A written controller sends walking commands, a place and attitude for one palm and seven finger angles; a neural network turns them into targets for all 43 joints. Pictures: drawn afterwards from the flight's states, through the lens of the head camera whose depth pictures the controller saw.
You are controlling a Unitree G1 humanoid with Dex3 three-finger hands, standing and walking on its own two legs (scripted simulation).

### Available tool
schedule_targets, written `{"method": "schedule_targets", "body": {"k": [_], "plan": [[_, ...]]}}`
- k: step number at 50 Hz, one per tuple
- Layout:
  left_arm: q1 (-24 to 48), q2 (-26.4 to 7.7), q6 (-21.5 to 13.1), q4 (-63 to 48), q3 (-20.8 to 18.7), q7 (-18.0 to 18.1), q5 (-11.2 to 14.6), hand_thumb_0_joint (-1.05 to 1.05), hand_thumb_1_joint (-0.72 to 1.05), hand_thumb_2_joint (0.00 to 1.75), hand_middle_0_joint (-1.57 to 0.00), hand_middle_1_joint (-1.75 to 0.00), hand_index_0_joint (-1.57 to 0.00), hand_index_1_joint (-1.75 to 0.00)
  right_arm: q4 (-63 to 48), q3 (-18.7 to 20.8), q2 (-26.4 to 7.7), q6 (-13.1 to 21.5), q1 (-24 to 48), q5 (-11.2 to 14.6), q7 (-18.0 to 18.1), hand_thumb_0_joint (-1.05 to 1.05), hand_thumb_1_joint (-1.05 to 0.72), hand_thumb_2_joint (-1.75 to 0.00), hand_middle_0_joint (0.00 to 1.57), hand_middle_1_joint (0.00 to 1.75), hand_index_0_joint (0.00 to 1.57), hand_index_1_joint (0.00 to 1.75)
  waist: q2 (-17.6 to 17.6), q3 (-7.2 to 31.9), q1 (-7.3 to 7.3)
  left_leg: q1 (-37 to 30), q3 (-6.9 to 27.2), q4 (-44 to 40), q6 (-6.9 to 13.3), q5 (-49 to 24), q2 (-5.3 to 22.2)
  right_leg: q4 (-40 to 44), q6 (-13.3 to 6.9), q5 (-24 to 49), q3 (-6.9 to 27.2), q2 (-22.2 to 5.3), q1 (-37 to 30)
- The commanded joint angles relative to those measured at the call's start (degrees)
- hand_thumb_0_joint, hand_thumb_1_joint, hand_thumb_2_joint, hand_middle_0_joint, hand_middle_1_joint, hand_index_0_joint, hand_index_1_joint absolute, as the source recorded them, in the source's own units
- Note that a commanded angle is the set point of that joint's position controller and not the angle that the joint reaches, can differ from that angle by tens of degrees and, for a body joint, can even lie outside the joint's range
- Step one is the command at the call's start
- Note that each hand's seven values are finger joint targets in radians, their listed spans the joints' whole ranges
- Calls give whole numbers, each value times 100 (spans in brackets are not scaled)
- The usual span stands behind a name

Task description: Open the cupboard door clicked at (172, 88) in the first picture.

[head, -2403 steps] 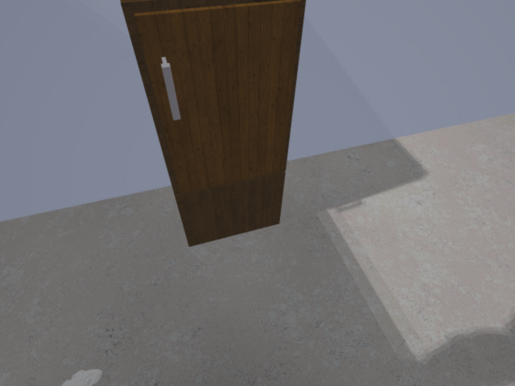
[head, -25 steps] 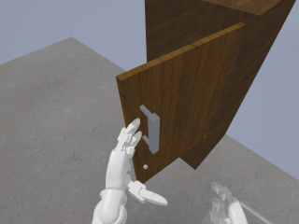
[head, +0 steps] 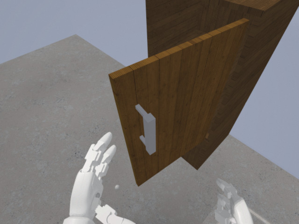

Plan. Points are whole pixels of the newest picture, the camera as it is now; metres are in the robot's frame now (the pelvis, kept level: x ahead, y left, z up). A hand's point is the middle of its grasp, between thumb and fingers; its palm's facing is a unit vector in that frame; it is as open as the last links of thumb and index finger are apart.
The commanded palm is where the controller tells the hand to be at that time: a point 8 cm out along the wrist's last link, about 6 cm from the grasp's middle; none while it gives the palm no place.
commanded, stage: slide the hand sideways off the handle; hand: left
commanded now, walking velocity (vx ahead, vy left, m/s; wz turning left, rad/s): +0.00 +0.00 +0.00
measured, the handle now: (145, 130) +0.33 +0.04 +0.10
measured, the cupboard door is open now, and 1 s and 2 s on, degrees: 81 81 81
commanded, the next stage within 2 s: draw the hand back to the body in 0.06 s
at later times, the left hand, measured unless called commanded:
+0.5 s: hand (85, 187) +0.18 +0.14 +0.12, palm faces +0.00 -1.00 -0.05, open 16.3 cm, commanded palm +0.14 +0.19 +0.13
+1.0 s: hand (27, 172) +0.18 +0.23 +0.17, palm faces +0.25 -0.91 -0.33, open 13.4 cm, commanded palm +0.14 +0.28 +0.19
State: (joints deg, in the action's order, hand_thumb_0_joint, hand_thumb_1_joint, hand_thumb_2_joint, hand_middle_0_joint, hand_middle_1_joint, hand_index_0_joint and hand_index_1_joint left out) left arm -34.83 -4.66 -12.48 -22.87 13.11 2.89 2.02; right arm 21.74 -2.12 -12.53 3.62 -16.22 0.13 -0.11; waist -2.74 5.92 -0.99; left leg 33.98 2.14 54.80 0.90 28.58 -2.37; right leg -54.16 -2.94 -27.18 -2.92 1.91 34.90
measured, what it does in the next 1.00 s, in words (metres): stands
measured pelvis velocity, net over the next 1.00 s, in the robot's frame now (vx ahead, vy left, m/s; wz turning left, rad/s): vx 0.01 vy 0.03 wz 0.00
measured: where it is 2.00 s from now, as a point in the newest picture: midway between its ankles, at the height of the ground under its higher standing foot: outside the picture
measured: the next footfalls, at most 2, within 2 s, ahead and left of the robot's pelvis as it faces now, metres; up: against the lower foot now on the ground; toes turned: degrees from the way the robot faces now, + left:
none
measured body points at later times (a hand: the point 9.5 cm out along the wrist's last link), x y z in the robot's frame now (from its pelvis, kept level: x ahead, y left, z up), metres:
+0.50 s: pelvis +0.00 +0.01 +0.01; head +0.00 -0.01 +0.45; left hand +0.17 +0.19 +0.13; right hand +0.18 -0.20 -0.06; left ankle -0.01 +0.11 -0.69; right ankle +0.00 -0.09 -0.69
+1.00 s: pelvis +0.01 +0.03 +0.04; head -0.01 +0.02 +0.49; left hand +0.16 +0.28 +0.19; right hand +0.19 -0.17 -0.03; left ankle -0.01 +0.11 -0.69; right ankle +0.00 -0.09 -0.69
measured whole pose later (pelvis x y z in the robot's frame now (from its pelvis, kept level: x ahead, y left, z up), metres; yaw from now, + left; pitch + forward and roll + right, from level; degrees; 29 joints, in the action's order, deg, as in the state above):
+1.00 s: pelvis +0.01 +0.03 +0.04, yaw +0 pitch -2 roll -2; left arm -34.4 -17.2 -2.4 -30.1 -6.2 6.0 2.1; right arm 31.0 -4.3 -12.2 7.2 -14.1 0.5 5.0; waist -3.1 1.7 -3.5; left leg 13.9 1.5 36.5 3.4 21.0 -3.2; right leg -33.6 -0.3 -18.4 -1.4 1.1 13.7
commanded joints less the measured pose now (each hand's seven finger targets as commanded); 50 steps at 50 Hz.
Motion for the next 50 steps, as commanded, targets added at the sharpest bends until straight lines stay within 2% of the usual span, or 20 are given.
{"method": "schedule_targets", "body": {"k": [1,4,7,8,9,12,17,19,21,25,28,31,33,34,35,36,37,44,47,50], "plan": [[-310,-328,-448,-1440,-379,-229,158,0,-50,30,-15,-30,-15,-30,-1041,263,-480,376,406,23,59,0,-90,-90,20,30,20,30,671,681,71,181,-38,-534,91,-1303,16,948,236,1937,507,-236,-865],[-70,-199,-549,-1536,-230,-328,269,0,-50,30,-15,-30,-15,-30,-1036,257,-509,472,396,37,89,0,-90,-90,20,30,20,30,488,551,192,232,-19,-422,92,-1153,14,974,239,1585,533,-236,-591],[34,-221,-637,-1606,-198,-368,300,0,-50,30,-15,-30,-15,-30,-1044,282,-551,571,372,42,108,0,-90,-90,20,30,20,30,416,624,191,234,3,-369,102,-1053,15,930,190,1175,483,-201,-430],[7,-262,-636,-1541,-254,-354,299,0,-50,30,-15,-30,-15,-30,-1042,288,-550,587,338,40,117,0,-90,-90,20,30,20,30,549,701,177,269,13,-364,101,-1022,23,914,197,1104,473,-202,-438],[3,-472,-619,-1575,-473,-332,296,0,-50,30,-15,-30,-15,-30,-1030,305,-556,585,340,51,138,0,-90,-90,20,30,20,30,560,742,135,284,3,-356,97,-1029,32,940,198,1104,529,-210,-491],[-163,-725,-479,-1775,-830,-295,325,0,-50,30,-15,-30,-15,-30,-1056,299,-524,553,372,95,161,0,-90,-90,20,30,20,30,373,989,-41,111,-23,-514,112,-1223,24,918,142,1256,448,-170,-788],[-249,-683,-134,-1711,-1023,-459,599,0,-50,30,-15,-30,-15,-30,-978,242,-529,576,490,168,240,0,-90,-90,20,30,20,30,566,599,-10,-4,-20,-704,119,-1235,62,1171,197,1327,375,-158,-849],[-47,-654,-38,-1805,-969,-557,684,0,-50,30,-15,-30,-15,-30,-965,207,-554,641,514,182,268,0,-90,-90,20,30,20,30,424,392,50,-77,-10,-797,116,-1105,74,1268,207,1087,343,-153,-735],[-68,-812,33,-1830,-1178,-627,739,0,-50,30,-15,-30,-15,-30,-908,209,-578,703,499,186,306,0,-90,-90,20,30,20,30,484,409,12,-187,14,-888,118,-1095,97,1316,194,990,280,-133,-771],[-74,-892,137,-2041,-1321,-735,826,0,-50,30,-15,-30,-15,-30,-855,185,-580,806,547,211,317,0,-90,-90,20,30,20,30,182,443,-45,-459,62,-1065,99,-1277,110,1297,157,1169,137,-100,-866],[-103,-1053,252,-2059,-1612,-792,919,0,-50,30,-15,-30,-15,-30,-776,182,-582,833,571,216,327,0,-90,-90,20,30,20,30,235,458,-95,-557,88,-1163,84,-1473,121,1303,155,1387,61,-82,-1028],[119,-1135,364,-2083,-1756,-897,1025,0,-40,34,-15,-30,-15,-30,-717,164,-610,864,616,240,365,0,-90,-90,20,30,20,30,203,246,-66,-636,114,-1268,70,-1380,141,1421,163,1271,30,-70,-986],[229,-1182,426,-2152,-1834,-954,1060,0,-32,37,-16,-30,-16,-30,-676,152,-635,907,655,245,383,0,-90,-90,20,30,20,30,109,284,-84,-779,147,-1342,65,-1463,148,1445,152,1310,2,-71,-1055],[294,-2004,478,-2447,-2016,-351,327,0,-29,39,-16,-30,-16,-30,-664,160,-564,809,600,176,520,0,-90,-90,20,30,20,30,29,312,-281,-859,160,-1581,80,-1533,241,1713,57,1323,350,-211,-1345],[-6,-1609,599,-2315,-1906,-110,277,0,-26,40,-16,-30,-16,-30,-637,121,-466,758,569,127,564,0,-90,-90,20,30,20,30,10,136,-198,-971,120,-1614,72,-1566,212,1854,64,1331,327,-237,-1318],[12,-1497,671,-2123,-1823,19,193,0,-22,42,-16,-30,-16,-30,-552,87,-469,711,575,111,561,0,-90,-90,20,30,20,30,68,-76,-166,-1011,131,-1686,65,-1594,242,1927,78,1306,262,-236,-1344],[137,-1564,703,-2099,-1875,113,143,0,-18,43,-16,-30,-16,-30,-509,95,-510,681,636,109,560,0,-90,-90,20,30,20,30,220,-78,-172,-1099,176,-1770,72,-1654,265,2025,75,1326,250,-218,-1434],[376,-1757,640,-2170,-2149,366,2,0,6,54,-17,-30,-17,-30,-236,51,-548,698,895,46,558,0,-90,-90,20,30,20,30,-136,-156,-190,-1713,286,-2489,15,-1884,322,2376,81,1436,148,-205,-2037],[361,-2006,640,-1948,-2549,431,2,0,17,58,-17,-30,-17,-30,-74,76,-565,704,1008,35,551,0,-90,-90,20,30,20,30,-17,-170,-262,-1881,270,-2705,-22,-2143,342,2557,70,1626,147,-187,-2354],[473,-1966,610,-1949,-2650,425,20,0,27,63,-18,-30,-18,-30,33,88,-570,694,1027,26,520,0,-90,-90,20,30,20,30,-157,-211,-243,-2116,261,-2872,-84,-2476,376,2678,86,1799,138,-187,-2497]]}}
